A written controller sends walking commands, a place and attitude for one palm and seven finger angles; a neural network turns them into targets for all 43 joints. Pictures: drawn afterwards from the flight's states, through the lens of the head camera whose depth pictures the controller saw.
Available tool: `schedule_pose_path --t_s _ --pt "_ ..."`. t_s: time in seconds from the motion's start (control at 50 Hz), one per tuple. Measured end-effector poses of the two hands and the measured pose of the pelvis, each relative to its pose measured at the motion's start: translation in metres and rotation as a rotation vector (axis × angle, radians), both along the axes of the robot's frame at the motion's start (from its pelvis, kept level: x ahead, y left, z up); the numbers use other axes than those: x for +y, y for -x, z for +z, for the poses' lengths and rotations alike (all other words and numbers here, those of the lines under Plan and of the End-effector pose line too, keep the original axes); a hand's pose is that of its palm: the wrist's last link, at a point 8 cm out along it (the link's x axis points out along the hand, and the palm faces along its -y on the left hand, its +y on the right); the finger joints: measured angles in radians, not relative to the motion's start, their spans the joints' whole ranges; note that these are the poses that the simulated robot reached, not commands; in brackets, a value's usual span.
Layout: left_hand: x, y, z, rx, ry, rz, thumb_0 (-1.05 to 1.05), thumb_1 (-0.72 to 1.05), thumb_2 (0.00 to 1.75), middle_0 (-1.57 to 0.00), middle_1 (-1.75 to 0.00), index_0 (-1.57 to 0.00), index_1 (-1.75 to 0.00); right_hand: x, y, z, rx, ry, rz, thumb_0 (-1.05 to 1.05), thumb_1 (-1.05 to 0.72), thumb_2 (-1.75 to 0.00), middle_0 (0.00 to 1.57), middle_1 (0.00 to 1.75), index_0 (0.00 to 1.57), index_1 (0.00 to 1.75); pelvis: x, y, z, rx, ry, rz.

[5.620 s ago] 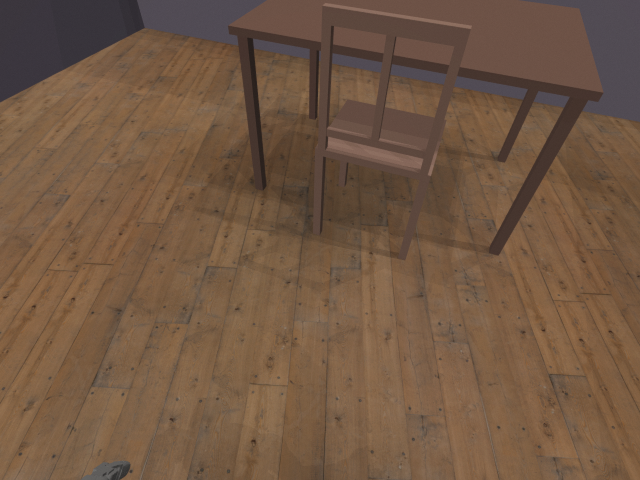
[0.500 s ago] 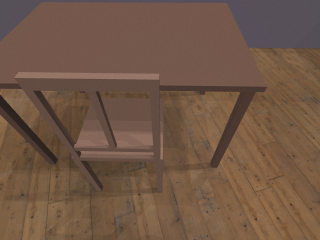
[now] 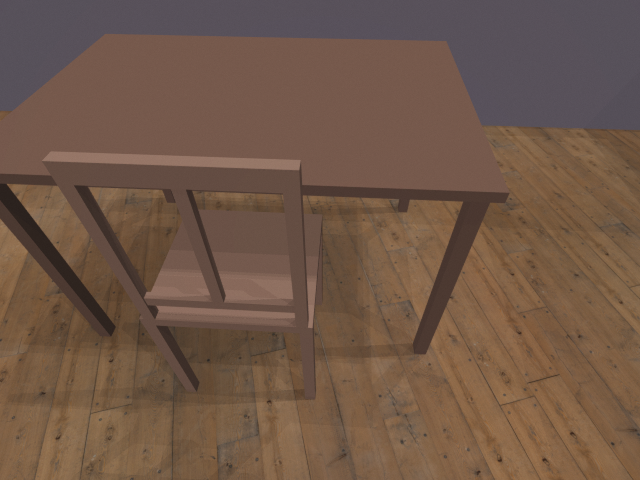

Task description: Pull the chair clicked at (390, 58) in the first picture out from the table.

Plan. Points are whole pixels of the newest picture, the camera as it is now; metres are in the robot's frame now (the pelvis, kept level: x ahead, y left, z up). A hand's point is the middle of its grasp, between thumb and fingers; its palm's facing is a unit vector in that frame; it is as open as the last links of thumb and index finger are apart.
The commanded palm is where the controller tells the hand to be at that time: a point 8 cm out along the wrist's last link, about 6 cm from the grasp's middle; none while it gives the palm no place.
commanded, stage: come to a stop and stand still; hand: left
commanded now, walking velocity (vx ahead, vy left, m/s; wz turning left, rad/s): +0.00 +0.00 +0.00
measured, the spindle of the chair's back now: (202, 250) +0.52 +0.26 -0.08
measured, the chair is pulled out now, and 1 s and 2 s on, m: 0.00 0.00 0.00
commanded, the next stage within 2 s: look again from close up in 0.06 s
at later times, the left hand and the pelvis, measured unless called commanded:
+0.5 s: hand out of the picture -0.02 +0.22 -0.19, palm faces +0.05 -0.99 -0.16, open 7.4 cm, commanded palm none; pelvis -0.02 +0.06 -0.01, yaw +0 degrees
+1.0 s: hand out of the picture -0.05 +0.23 -0.18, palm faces +0.04 -0.99 -0.14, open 7.4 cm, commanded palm none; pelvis -0.01 +0.08 +0.00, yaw +0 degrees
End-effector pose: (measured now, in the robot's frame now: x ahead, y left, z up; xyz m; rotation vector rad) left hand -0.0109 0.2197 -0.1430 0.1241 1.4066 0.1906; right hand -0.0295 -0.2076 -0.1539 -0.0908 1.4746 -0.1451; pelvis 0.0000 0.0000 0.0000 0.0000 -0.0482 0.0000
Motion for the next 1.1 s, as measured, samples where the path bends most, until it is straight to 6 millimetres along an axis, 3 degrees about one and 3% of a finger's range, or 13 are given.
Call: schedule_pose_path --t_s 0.16,0.24,0.4,0.52,0.68,0.88,1.1 --pt "-0.009 0.028 -0.004 0.072 0.042 0.034 0.0 0.91 0.9 -0.2 -0.29 -0.2 -0.3 0.004 0.002 0.004 0.016 0.015 0.007 0.0 -0.91 -0.9 0.2 0.3 0.2 0.3 0.005 -0.004 0.001 0.008 0.002 0.002" --pt "-0.006 0.033 -0.004 0.058 0.039 0.003 0.0 0.91 0.9 -0.2 -0.29 -0.2 -0.3 0.01 -0.01 0.005 -0.037 0.024 0.001 0.0 -0.91 -0.9 0.2 0.3 0.2 0.3 0.016 0.002 -0.001 0.015 0.012 -0.018" --pt "0.03 0.025 -0.019 -0.009 0.051 -0.005 0.0 0.91 0.9 -0.2 -0.29 -0.2 -0.3 0.031 -0.029 0.009 -0.166 0.074 0.023 0.02 -0.94 -0.9 0.2 0.3 0.2 0.3 0.047 0.01 -0.008 -0.011 0.024 -0.003" --pt "0.059 0.015 -0.015 -0.06 0.036 -0.025 0.0 0.91 0.9 -0.2 -0.29 -0.2 -0.3 0.049 -0.022 0.013 -0.169 0.073 0.041 0.02 -0.95 -0.9 0.2 0.3 0.2 0.3 0.066 0.017 -0.006 0.006 0.014 -0.001" --pt "0.08 0.03 -0.009 -0.016 0.016 -0.028 0.0 0.91 0.9 -0.19 -0.29 -0.2 -0.3 0.066 -0.007 0.012 -0.127 0.051 0.038 0.01 -0.93 -0.9 0.2 0.3 0.2 0.3 0.078 0.02 -0.004 0.024 0.008 -0.003" --pt "0.072 0.046 -0.01 0.046 0.041 -0.019 0.0 0.91 0.9 -0.19 -0.29 -0.2 -0.3 0.073 -0.002 0.012 -0.09 0.037 0.029 0.01 -0.92 -0.9 0.2 0.3 0.2 0.3 0.081 0.017 -0.002 0.028 0.006 -0.006" --pt "0.052 0.039 -0.013 0.039 0.077 -0.016 0.0 0.91 0.9 -0.19 -0.29 -0.2 -0.3 0.068 -0.008 0.012 -0.086 0.044 0.024 0.01 -0.92 -0.9 0.2 0.3 0.2 0.3 0.076 0.012 -0.002 0.025 0.007 -0.009"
